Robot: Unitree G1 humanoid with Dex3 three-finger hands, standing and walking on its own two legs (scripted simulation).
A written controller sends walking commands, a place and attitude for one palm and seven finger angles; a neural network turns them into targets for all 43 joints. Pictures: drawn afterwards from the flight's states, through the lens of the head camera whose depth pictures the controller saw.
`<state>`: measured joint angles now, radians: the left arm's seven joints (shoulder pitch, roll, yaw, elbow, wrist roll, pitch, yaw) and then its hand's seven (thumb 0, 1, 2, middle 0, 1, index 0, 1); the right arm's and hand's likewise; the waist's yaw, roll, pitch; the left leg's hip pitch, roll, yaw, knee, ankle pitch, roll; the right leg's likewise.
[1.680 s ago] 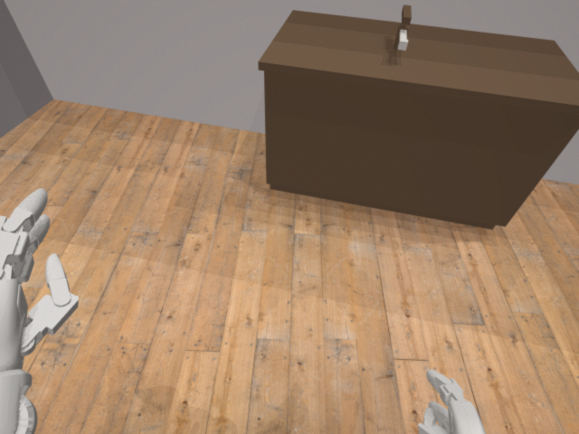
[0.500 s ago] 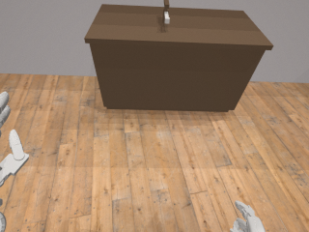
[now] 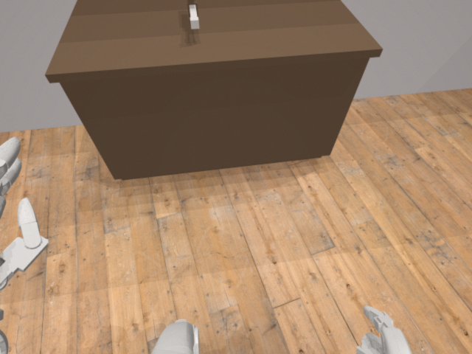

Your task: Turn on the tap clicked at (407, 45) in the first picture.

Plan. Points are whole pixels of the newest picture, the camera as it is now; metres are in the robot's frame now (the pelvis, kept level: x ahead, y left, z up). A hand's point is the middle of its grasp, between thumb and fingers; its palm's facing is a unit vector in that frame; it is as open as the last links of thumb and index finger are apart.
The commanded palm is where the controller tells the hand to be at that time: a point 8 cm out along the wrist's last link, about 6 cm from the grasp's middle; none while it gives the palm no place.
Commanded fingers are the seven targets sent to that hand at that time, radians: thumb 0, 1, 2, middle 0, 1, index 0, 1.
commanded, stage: walk to a spot facing it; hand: left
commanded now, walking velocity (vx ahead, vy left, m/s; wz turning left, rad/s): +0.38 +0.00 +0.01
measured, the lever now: (194, 23) +1.08 +0.18 +0.01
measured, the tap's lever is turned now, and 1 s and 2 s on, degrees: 0 0 0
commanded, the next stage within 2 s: turn to face it in 0.36 s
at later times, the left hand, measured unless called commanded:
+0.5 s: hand (106, 120) +0.40 +0.21 +0.19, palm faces +0.35 -0.79 -0.50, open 7.4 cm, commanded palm +0.35 +0.25 +0.19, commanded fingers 0.00 0.90 0.90 -0.20 -0.30 -0.20 -0.30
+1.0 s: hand (157, 70) +0.53 +0.16 +0.18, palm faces +0.29 -0.88 -0.37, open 7.4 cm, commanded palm +0.48 +0.20 +0.19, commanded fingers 0.00 0.90 0.90 -0.20 -0.30 -0.20 -0.30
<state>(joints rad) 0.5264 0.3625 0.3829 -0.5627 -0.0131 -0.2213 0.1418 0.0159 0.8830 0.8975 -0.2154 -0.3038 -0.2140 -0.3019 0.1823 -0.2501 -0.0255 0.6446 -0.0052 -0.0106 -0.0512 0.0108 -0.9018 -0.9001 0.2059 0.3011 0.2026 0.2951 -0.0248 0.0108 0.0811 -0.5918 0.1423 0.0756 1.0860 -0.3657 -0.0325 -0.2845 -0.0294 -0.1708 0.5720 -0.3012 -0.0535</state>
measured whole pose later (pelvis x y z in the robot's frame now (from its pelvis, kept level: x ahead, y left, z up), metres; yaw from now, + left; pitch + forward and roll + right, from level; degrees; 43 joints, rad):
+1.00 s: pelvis +0.27 -0.04 +0.01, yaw -10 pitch +0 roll -1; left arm 0.44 0.35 0.37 -0.47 -0.02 -0.21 0.16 0.02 0.89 0.90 -0.21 -0.30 -0.21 -0.30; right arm 0.22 -0.18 0.01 0.59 0.00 -0.06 -0.06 0.01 -0.90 -0.90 0.20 0.30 0.20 0.29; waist -0.01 0.00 0.01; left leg -0.25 0.11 0.15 0.54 -0.27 -0.01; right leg -0.37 -0.01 -0.09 0.86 -0.47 0.00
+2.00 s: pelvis +0.47 -0.14 +0.01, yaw -9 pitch +0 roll +2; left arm 0.48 0.34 0.35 -0.50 -0.02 -0.23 0.16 0.02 0.88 0.90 -0.21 -0.30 -0.21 -0.30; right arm 0.20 -0.24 -0.02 0.63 0.00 -0.05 -0.06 0.01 -0.90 -0.90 0.21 0.30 0.20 0.30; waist 0.00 0.00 0.08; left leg -0.47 0.08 0.10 0.82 -0.32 -0.02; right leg -0.21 -0.07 -0.18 0.50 -0.29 -0.05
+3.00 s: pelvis +0.53 -0.11 +0.01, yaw -12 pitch -2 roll +0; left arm 0.39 0.34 0.34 -0.43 -0.04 -0.23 0.11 0.02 0.89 0.90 -0.20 -0.30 -0.20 -0.30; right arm 0.21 -0.21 0.01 0.54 0.01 -0.14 0.01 0.01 -0.90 -0.90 0.21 0.30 0.20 0.30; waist 0.00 0.00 0.06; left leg -0.26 0.01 0.10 0.51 -0.22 0.04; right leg -0.24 -0.03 -0.05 0.51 -0.23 0.00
